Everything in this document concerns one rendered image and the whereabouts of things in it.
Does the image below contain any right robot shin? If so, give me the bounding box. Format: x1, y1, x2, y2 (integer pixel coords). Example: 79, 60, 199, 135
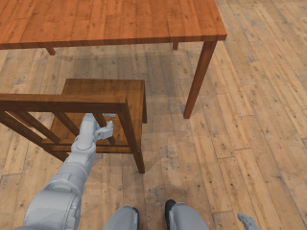
170, 202, 185, 229

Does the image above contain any robot left forearm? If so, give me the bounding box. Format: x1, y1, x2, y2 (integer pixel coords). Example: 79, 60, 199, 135
23, 133, 96, 226

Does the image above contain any table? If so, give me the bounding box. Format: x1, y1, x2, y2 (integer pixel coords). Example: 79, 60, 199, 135
0, 0, 227, 127

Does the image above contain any left robot hand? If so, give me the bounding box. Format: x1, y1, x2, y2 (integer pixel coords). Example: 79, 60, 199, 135
79, 113, 116, 141

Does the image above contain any robot left upper arm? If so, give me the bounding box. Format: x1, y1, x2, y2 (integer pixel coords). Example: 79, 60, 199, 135
11, 190, 82, 230

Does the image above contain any chair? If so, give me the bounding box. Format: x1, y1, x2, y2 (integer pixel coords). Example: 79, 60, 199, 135
0, 79, 148, 174

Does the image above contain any right robot thigh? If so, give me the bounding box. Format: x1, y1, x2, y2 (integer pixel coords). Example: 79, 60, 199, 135
169, 205, 209, 230

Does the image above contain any right robot hand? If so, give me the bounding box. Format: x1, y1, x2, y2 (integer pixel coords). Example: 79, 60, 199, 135
237, 212, 262, 230

